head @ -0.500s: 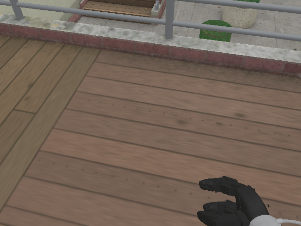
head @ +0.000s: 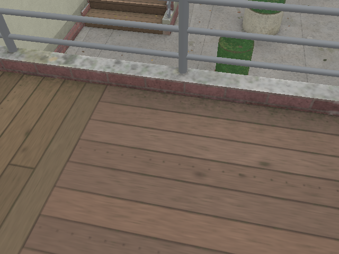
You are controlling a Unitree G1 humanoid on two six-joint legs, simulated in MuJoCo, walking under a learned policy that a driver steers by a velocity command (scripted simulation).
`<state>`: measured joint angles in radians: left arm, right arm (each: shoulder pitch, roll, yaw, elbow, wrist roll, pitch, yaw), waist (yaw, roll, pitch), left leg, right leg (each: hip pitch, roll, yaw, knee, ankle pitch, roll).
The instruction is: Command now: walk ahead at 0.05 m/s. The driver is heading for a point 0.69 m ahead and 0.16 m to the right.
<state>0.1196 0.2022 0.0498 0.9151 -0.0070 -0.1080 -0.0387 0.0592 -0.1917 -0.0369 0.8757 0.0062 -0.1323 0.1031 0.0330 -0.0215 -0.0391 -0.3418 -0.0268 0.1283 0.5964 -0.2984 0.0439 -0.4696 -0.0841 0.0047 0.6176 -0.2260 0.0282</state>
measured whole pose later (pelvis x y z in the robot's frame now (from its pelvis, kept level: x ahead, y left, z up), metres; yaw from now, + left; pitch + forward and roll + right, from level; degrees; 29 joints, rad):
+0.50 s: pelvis +0.02 -0.02 +0.01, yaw +0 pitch -1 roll +0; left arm 0.14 0.18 0.04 1.01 0.00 0.00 0.03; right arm 0.24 -0.18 -0.03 1.06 -0.01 -0.01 -0.03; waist -0.02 0.00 0.03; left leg -0.17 0.04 0.10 0.49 -0.30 0.00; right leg -0.28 -0.02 -0.03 0.49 -0.18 -0.01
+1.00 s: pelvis +0.12 -0.07 +0.02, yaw +0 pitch +1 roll -1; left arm 0.36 0.14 0.05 1.02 0.08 -0.15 -0.02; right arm 0.22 -0.20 -0.08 1.00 -0.05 -0.11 0.03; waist 0.04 0.03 -0.03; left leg -0.48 -0.01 -0.09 1.24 -0.32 0.17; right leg -0.09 0.03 -0.06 0.36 -0.29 -0.05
